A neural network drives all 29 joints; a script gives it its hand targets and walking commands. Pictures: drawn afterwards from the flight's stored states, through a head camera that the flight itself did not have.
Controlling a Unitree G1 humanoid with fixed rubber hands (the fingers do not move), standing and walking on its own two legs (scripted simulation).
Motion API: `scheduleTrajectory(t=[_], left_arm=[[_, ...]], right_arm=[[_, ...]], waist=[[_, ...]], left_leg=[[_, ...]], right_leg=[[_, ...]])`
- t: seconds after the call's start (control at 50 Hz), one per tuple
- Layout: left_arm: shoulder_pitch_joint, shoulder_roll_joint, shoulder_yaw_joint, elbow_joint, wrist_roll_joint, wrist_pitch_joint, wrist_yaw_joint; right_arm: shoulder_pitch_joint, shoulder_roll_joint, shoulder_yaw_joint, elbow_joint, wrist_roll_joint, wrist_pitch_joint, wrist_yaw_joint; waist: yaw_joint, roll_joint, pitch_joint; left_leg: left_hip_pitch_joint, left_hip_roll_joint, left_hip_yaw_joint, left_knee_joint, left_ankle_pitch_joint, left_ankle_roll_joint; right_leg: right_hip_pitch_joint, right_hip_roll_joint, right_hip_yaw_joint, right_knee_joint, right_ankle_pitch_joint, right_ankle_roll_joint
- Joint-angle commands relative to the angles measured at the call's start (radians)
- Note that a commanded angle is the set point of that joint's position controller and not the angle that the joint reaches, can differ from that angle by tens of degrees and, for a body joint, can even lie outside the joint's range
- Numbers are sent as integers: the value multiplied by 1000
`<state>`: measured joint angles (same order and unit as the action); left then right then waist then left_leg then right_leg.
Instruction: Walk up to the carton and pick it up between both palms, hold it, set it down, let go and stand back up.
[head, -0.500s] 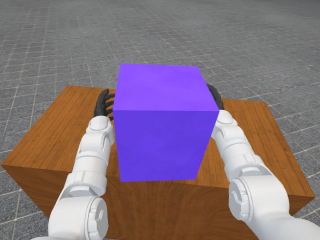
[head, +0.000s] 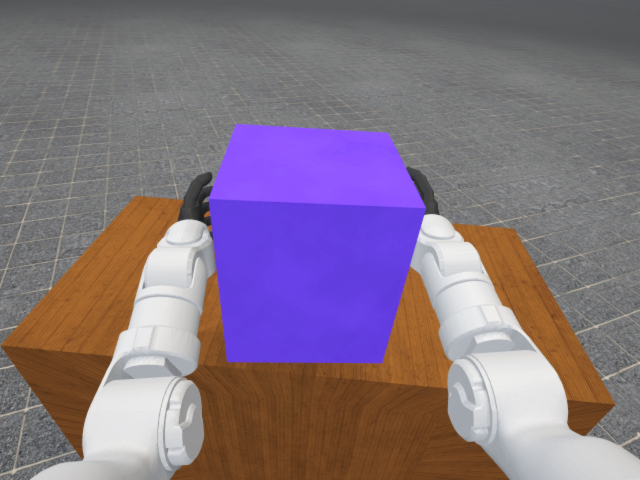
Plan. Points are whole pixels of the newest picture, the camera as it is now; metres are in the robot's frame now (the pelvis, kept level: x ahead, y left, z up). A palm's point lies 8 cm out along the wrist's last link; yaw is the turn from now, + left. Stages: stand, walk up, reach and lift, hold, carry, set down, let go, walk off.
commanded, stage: reach and lift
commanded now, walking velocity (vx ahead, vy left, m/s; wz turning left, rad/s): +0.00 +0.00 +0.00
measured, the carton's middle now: (309, 244) +0.38 +0.03 +0.16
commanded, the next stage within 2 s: hold in 0.68 s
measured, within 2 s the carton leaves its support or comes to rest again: neither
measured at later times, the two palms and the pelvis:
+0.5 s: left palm (194, 219) +0.38 +0.18 +0.19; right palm (422, 210) +0.40 -0.12 +0.21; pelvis +0.00 +0.00 +0.00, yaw +0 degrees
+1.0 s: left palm (190, 210) +0.37 +0.18 +0.21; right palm (430, 203) +0.38 -0.12 +0.23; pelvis +0.00 +0.00 +0.00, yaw +0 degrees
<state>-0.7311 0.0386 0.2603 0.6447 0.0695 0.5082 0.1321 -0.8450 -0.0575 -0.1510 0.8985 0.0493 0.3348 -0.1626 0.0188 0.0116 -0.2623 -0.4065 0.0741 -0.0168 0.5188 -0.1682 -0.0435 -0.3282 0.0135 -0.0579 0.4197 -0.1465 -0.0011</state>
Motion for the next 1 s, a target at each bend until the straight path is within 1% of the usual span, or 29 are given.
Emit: scheduleTrajectory(t=[0.0, 0.04, 0.06, 0.08, 0.12, 0.14, 0.18, 0.2, 0.24, 0.26, 0.28, 0.3, 0.34, 0.38, 0.42, 0.48, 0.5, 0.52, 0.58, 0.6, 0.62, 0.68, 0.7, 0.74, 0.78, 0.84, 0.86, 0.9, 0.98], left_arm=[[-1262, -696, -523, -267, -195, -82, -188], [-1256, -706, -505, -238, -201, -75, -192], [-1237, -683, -484, -214, -188, -72, -195], [-1249, -693, -489, -215, -197, -74, -197], [-1239, -684, -466, -188, -186, -71, -201], [-1275, -664, -453, -202, -178, -73, -202], [-1280, -686, -461, -215, -184, -68, -204], [-1261, -677, -448, -214, -176, -63, -205], [-1300, -687, -478, -274, -201, -71, -199], [-1285, -676, -473, -240, -197, -66, -200], [-1297, -674, -475, -269, -199, -70, -197], [-1299, -674, -471, -287, -203, -66, -196], [-1281, -672, -482, -306, -204, -61, -196], [-1290, -704, -530, -372, -228, -60, -189], [-1270, -702, -554, -398, -248, -56, -181], [-1267, -685, -535, -432, -238, -47, -177], [-1286, -687, -547, -465, -237, -43, -172], [-1275, -695, -551, -472, -241, -35, -172], [-1259, -692, -564, -521, -246, -21, -164], [-1295, -685, -583, -572, -261, -22, -162], [-1259, -688, -574, -543, -252, -9, -162], [-1273, -688, -578, -571, -254, 14, -157], [-1248, -694, -576, -560, -253, 23, -155], [-1272, -679, -573, -576, -252, 29, -154], [-1288, -681, -566, -559, -237, 47, -158], [-1288, -698, -574, -549, -249, 60, -161], [-1296, -692, -554, -524, -243, 62, -160], [-1341, -712, -584, -565, -259, 63, -154], [-1340, -712, -594, -609, -275, 69, -145]], right_arm=[[-1145, 797, 217, -397, 159, -54, 66], [-1208, 808, 217, -435, 165, -58, 67], [-1224, 812, 225, -448, 165, -54, 64], [-1222, 808, 213, -444, 158, -54, 64], [-1213, 814, 207, -444, 154, -47, 60], [-1202, 815, 199, -394, 147, -41, 64], [-1179, 789, 182, -367, 145, -38, 64], [-1191, 790, 190, -386, 155, -34, 62], [-1193, 800, 202, -414, 160, -37, 60], [-1186, 777, 188, -380, 162, -30, 61], [-1176, 802, 209, -397, 168, -30, 59], [-1161, 791, 202, -371, 174, -23, 59], [-1169, 793, 228, -422, 189, -22, 54], [-1164, 788, 250, -472, 210, -25, 48], [-1174, 782, 284, -542, 239, -23, 41], [-1119, 778, 302, -526, 262, 8, 29], [-1097, 778, 304, -507, 261, 19, 32], [-1086, 761, 302, -516, 270, 27, 30], [-1094, 766, 343, -570, 303, 45, 27], [-1071, 763, 347, -566, 309, 52, 24], [-1074, 750, 344, -576, 320, 62, 23], [-1077, 748, 352, -584, 327, 83, 28], [-1074, 727, 349, -573, 334, 93, 28], [-1070, 745, 354, -564, 336, 105, 30], [-1063, 729, 330, -512, 327, 122, 34], [-1102, 739, 328, -542, 331, 127, 36], [-1131, 736, 323, -526, 329, 128, 40], [-1141, 744, 323, -551, 340, 129, 44], [-1151, 766, 352, -591, 357, 138, 44]], waist=[[-190, 48, -342], [-183, 25, -374], [-164, 2, -365], [-179, 18, -355], [-176, 14, -348], [-172, 16, -336], [-194, 44, -348], [-184, 28, -360], [-190, 35, -414], [-197, 42, -379], [-189, 33, -406], [-194, 52, -403], [-185, 48, -443], [-204, 74, -503], [-200, 71, -554], [-203, 73, -524], [-201, 93, -517], [-210, 104, -520], [-197, 94, -553], [-211, 107, -558], [-205, 100, -532], [-194, 108, -532], [-204, 107, -504], [-191, 99, -502], [-196, 123, -441], [-197, 102, -456], [-184, 97, -445], [-187, 122, -488], [-177, 106, -532]], left_leg=[[299, -142, 3, -151, 22, 12], [289, -144, 9, -159, 9, 26], [271, -145, 16, -163, -2, 34], [272, -148, 14, -164, -4, 30], [258, -151, 18, -169, -26, 36], [255, -148, 19, -175, -37, 37], [285, -146, 19, -166, -9, 25], [292, -148, 20, -163, -9, 30], [301, -146, 16, -158, 23, 23], [295, -147, 12, -159, 13, 21], [287, -150, 13, -156, 25, 21], [298, -147, 8, -153, 39, 15], [312, -147, 9, -143, 83, 12], [354, -147, -1, -119, 154, -2], [355, -152, -6, -101, 199, -6], [362, -152, -10, -95, 210, -8], [376, -149, -15, -100, 216, -14], [386, -148, -18, -98, 223, -19], [386, -149, -21, -88, 243, -18], [394, -148, -25, -85, 254, -24], [391, -146, -28, -88, 248, -22], [400, -144, -29, -91, 225, -19], [388, -141, -36, -95, 221, -19], [380, -143, -34, -100, 198, -14], [373, -138, -34, -114, 159, -18], [364, -136, -31, -119, 136, -8], [345, -138, -33, -126, 97, -4], [364, -132, -35, -127, 101, -9], [373, -134, -36, -114, 141, -2]], right_leg=[[264, 9, 61, -127, 47, 50], [266, 4, 61, -135, 26, 54], [284, 1, 65, -133, 32, 58], [272, 1, 63, -136, 23, 60], [291, -4, 67, -137, 24, 61], [286, -5, 68, -138, 3, 59], [280, 0, 60, -136, 11, 55], [289, 1, 60, -136, 22, 59], [303, 6, 57, -128, 53, 58], [292, 3, 58, -130, 52, 57], [317, 2, 59, -122, 81, 59], [308, 4, 58, -119, 87, 56], [335, 9, 61, -112, 144, 58], [345, 15, 55, -101, 216, 58], [373, 21, 60, -88, 281, 60], [376, 20, 60, -86, 303, 65], [357, 24, 56, -80, 290, 64], [352, 27, 55, -81, 292, 60], [366, 29, 53, -74, 319, 68], [361, 30, 54, -72, 327, 65], [351, 34, 50, -77, 310, 66], [320, 35, 49, -80, 269, 63], [311, 38, 49, -85, 261, 60], [308, 35, 55, -84, 247, 60], [273, 34, 48, -91, 186, 58], [268, 34, 51, -100, 164, 55], [249, 32, 49, -105, 117, 57], [239, 36, 51, -98, 113, 49], [254, 36, 55, -90, 168, 55]])
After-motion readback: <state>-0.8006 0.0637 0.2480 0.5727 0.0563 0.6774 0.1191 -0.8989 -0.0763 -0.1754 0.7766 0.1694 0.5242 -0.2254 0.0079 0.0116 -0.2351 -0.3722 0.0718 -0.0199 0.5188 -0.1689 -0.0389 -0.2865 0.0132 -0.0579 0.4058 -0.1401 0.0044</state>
